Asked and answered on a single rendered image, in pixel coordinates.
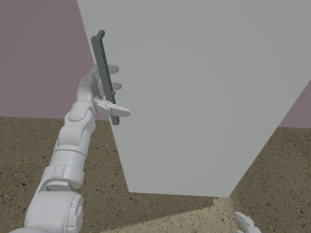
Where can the right robot hand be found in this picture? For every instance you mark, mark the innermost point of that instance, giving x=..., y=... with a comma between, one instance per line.
x=247, y=224

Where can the robot left forearm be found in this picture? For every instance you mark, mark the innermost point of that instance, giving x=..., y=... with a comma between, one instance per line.
x=66, y=169

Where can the fridge door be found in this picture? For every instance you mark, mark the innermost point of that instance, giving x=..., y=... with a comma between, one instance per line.
x=207, y=83

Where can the robot left upper arm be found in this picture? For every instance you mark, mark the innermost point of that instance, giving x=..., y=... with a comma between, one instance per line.
x=54, y=212

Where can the left robot hand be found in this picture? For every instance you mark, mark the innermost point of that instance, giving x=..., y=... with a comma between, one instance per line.
x=92, y=92

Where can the handle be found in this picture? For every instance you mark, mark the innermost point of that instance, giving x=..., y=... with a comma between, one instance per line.
x=101, y=61

